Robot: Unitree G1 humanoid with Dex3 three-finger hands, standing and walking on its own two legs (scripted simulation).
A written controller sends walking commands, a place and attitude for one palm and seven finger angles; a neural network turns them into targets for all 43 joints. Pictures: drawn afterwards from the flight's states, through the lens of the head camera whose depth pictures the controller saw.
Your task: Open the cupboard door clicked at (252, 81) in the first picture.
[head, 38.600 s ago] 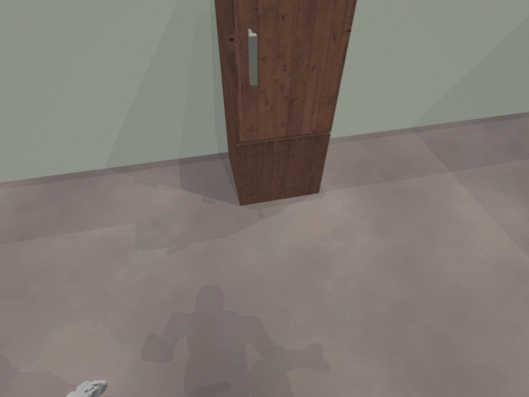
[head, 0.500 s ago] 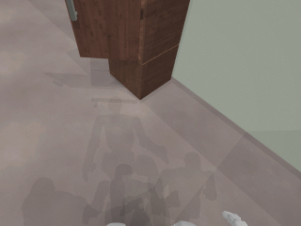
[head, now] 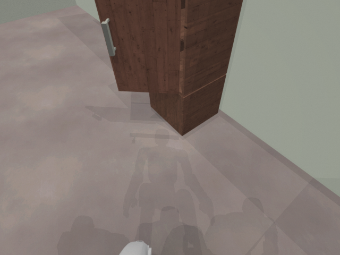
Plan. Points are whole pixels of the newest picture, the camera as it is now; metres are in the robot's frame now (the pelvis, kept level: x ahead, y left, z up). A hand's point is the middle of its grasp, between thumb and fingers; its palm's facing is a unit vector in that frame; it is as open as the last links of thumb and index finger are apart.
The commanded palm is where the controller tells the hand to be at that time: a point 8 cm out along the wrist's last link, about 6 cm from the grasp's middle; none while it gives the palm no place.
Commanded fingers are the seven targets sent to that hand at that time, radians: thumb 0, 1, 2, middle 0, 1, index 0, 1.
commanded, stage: take the last steps up to it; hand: left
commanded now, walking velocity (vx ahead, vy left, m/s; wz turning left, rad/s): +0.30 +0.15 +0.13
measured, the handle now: (110, 37) +1.04 +0.35 +0.01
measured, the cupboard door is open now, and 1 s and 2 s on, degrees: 47 47 47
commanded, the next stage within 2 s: come to a stop and stand still in 1.08 s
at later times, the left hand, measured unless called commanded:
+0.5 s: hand (71, 226) +0.22 +0.31 -0.17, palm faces +0.10 -0.98 -0.19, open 7.4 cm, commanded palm none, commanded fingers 0.00 0.90 0.90 -0.20 -0.30 -0.20 -0.30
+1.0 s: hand (92, 176) +0.38 +0.30 -0.17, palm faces +0.07 -0.97 -0.21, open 7.1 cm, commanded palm none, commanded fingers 0.00 0.90 0.90 -0.20 -0.30 -0.20 -0.30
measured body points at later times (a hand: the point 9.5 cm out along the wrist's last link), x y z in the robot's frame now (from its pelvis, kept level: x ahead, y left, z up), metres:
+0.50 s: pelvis +0.17 +0.12 +0.00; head +0.19 +0.12 +0.45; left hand +0.22 +0.36 -0.15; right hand +0.24 -0.12 -0.15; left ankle +0.17 +0.19 -0.75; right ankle +0.22 +0.00 -0.67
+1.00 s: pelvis +0.35 +0.11 +0.00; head +0.38 +0.11 +0.45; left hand +0.38 +0.35 -0.15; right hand +0.36 -0.12 -0.16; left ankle +0.40 +0.25 -0.70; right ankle +0.34 +0.00 -0.75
